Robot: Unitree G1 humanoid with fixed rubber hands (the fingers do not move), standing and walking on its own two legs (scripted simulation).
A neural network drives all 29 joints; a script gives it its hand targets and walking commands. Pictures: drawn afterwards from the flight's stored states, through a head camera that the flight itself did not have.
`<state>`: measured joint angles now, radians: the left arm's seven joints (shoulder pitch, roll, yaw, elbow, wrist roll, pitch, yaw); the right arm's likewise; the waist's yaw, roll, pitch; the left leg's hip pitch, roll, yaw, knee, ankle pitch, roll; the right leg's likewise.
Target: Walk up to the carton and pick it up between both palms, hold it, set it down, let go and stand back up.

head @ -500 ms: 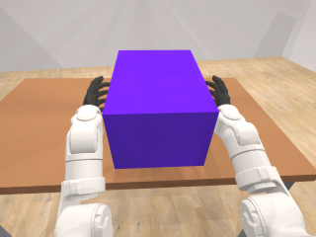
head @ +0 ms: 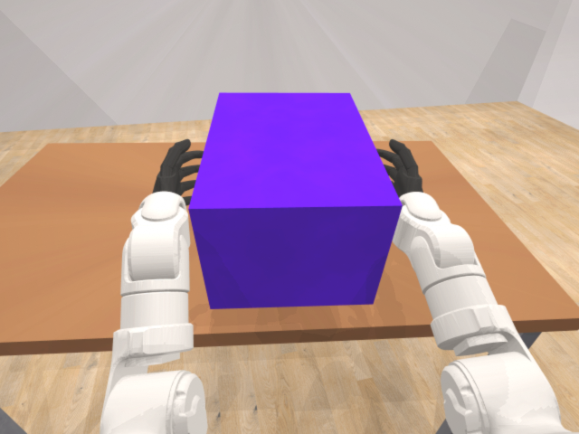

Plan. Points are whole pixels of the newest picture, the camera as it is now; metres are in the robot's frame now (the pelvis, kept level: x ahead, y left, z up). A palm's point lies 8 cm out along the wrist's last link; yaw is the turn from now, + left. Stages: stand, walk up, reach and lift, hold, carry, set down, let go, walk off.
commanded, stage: hold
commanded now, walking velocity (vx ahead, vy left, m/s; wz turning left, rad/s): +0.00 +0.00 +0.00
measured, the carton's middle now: (288, 188) +0.43 +0.00 +0.19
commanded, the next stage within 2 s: none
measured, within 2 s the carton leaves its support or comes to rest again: neither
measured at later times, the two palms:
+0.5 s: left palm (172, 197) +0.36 +0.16 +0.22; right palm (407, 197) +0.36 -0.15 +0.22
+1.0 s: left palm (170, 196) +0.36 +0.16 +0.22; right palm (406, 197) +0.36 -0.15 +0.22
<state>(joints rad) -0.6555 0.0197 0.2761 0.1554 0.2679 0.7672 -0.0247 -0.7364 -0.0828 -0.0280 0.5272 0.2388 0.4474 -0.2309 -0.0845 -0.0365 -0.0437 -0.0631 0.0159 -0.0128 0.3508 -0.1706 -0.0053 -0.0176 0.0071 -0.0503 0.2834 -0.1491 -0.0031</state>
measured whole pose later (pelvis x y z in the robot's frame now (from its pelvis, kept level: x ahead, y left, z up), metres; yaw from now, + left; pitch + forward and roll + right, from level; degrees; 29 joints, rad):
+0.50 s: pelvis +0.00 +0.00 +0.00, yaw +0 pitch -7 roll -1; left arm -0.64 0.02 0.27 0.14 0.27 0.77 -0.03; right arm -0.72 -0.09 -0.02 0.50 0.25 0.45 -0.24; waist -0.10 -0.03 -0.04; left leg -0.06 0.01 -0.02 0.36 -0.18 0.00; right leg -0.01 0.01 -0.05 0.28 -0.15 0.00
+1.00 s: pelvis +0.00 +0.00 +0.00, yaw +0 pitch -7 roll -1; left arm -0.67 0.02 0.28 0.17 0.27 0.76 -0.02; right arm -0.74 -0.08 -0.04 0.54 0.23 0.44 -0.23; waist -0.09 -0.03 -0.04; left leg -0.07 0.01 -0.02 0.35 -0.17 -0.01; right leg -0.02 0.01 -0.05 0.29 -0.15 0.00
